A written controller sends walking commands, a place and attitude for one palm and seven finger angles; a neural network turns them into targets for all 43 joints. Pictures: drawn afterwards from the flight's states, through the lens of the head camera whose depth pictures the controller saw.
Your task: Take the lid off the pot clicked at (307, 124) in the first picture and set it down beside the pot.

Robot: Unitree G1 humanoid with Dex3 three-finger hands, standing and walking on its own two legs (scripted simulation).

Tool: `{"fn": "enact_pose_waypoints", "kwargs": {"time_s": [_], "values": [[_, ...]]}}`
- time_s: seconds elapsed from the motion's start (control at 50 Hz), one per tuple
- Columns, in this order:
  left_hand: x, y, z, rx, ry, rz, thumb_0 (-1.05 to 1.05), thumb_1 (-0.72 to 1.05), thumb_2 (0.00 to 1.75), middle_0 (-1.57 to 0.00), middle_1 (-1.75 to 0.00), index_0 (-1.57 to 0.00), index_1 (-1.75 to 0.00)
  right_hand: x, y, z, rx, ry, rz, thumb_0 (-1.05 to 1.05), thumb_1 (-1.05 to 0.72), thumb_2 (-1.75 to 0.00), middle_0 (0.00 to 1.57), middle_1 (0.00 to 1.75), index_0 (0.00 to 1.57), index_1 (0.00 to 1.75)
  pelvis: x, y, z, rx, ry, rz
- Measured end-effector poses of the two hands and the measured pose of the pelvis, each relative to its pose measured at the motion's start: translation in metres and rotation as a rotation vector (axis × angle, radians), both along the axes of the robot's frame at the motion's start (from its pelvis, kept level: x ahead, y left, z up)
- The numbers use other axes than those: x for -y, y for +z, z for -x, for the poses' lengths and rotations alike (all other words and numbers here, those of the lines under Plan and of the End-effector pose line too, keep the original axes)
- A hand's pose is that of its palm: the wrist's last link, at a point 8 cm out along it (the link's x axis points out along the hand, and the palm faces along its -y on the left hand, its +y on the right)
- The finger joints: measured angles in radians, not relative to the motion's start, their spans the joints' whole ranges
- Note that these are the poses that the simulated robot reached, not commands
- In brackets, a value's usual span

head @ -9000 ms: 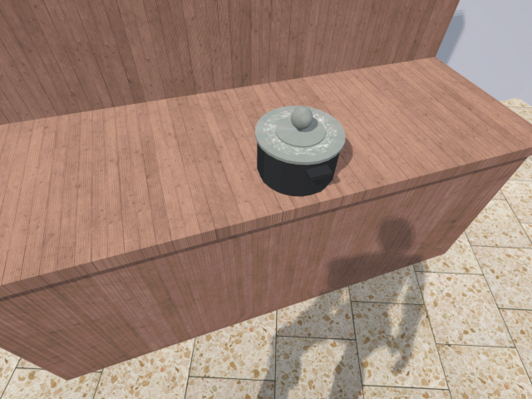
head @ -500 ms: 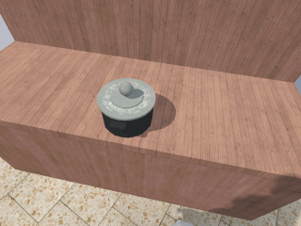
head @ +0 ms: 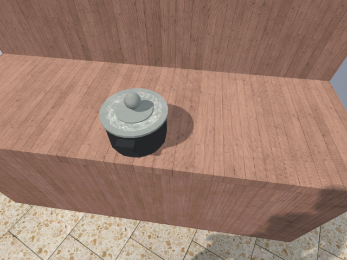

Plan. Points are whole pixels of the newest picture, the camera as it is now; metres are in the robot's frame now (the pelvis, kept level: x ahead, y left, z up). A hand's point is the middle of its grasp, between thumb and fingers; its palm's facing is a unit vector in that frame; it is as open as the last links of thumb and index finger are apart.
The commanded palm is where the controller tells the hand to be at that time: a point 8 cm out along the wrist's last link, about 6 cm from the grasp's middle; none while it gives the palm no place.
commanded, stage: come to a stop and stand still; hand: left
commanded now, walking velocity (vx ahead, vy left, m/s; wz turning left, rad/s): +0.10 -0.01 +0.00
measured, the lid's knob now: (132, 100) +0.52 +0.15 +0.06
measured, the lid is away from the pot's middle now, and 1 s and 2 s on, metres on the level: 0.00 0.00 0.00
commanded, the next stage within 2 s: look again from close up in 0.26 s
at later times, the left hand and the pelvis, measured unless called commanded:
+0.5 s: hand out of the picture -0.05 +0.17 -0.17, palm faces +0.06 -0.98 -0.19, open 7.4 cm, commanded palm none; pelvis +0.00 +0.01 +0.00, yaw +1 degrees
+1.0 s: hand out of the picture +0.01 +0.19 -0.17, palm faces +0.04 -0.98 -0.19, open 7.4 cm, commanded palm none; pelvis +0.01 +0.01 +0.00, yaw +1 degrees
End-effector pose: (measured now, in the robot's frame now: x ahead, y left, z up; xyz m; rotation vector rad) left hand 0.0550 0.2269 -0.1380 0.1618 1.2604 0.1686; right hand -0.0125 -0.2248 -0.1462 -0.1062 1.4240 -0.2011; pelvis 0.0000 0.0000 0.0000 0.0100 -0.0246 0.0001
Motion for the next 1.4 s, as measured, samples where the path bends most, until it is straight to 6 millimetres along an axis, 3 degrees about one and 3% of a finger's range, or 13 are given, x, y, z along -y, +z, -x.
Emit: {"fn": "enact_pose_waypoints", "kwargs": {"time_s": [0.2, 0.34, 0.46, 0.54, 0.68, 0.86, 1.38, 1.4], "values": [[-0.007, 0.004, 0.049, -0.057, 0.044, 0.010, 0.00, 0.92, 0.90, -0.20, -0.29, -0.20, -0.30, -0.015, 0.005, -0.011, 0.067, 0.054, -0.025, 0.01, -0.91, -0.90, 0.20, 0.30, 0.20, 0.30, -0.007, 0.007, 0.005, 0.010, 0.005, 0.002], [0.003, 0.005, 0.093, -0.177, 0.075, 0.028, 0.00, 0.91, 0.90, -0.20, -0.29, -0.20, -0.30, -0.020, 0.004, -0.005, 0.036, 0.056, -0.041, 0.01, -0.92, -0.90, 0.20, 0.30, 0.20, 0.30, -0.007, 0.009, 0.001, 0.001, 0.008, 0.003], [0.010, 0.000, 0.111, -0.224, 0.068, 0.038, 0.00, 0.91, 0.90, -0.20, -0.29, -0.20, -0.30, -0.022, 0.000, -0.006, 0.036, 0.077, -0.048, 0.01, -0.91, -0.90, 0.20, 0.30, 0.20, 0.30, -0.008, 0.004, 0.001, -0.011, 0.014, 0.012], [0.008, -0.001, 0.107, -0.206, 0.066, 0.035, 0.00, 0.91, 0.90, -0.20, -0.29, -0.20, -0.30, -0.023, -0.004, -0.014, 0.066, 0.078, -0.044, 0.01, -0.92, -0.90, 0.20, 0.30, 0.20, 0.30, -0.012, 0.001, -0.003, -0.005, 0.017, 0.013], [0.003, -0.003, 0.077, -0.121, 0.044, 0.031, 0.00, 0.91, 0.90, -0.20, -0.29, -0.20, -0.30, -0.022, -0.002, -0.024, 0.106, 0.078, -0.027, 0.02, -0.93, -0.90, 0.20, 0.30, 0.20, 0.30, -0.014, 0.001, -0.007, 0.010, 0.013, 0.009], [-0.005, -0.003, 0.052, -0.072, 0.015, 0.026, 0.00, 0.92, 0.90, -0.20, -0.29, -0.20, -0.30, -0.021, 0.004, -0.020, 0.094, 0.074, -0.015, 0.02, -0.92, -0.90, 0.20, 0.30, 0.20, 0.30, -0.013, 0.002, -0.005, 0.006, 0.008, 0.007], [0.005, -0.004, 0.073, -0.143, 0.031, 0.046, 0.00, 0.91, 0.90, -0.20, -0.29, -0.20, -0.30, -0.027, 0.004, -0.009, 0.034, 0.065, -0.028, 0.01, -0.91, -0.90, 0.20, 0.30, 0.20, 0.30, -0.012, 0.004, -0.005, 0.006, 0.006, 0.012], [0.004, 0.000, 0.066, -0.100, 0.043, 0.045, 0.00, 0.91, 0.90, -0.20, -0.30, -0.20, -0.30, -0.024, 0.006, -0.012, 0.059, 0.067, -0.023, 0.02, -0.92, -0.90, 0.20, 0.30, 0.20, 0.30, -0.012, 0.004, -0.004, 0.006, 0.009, 0.013]]}}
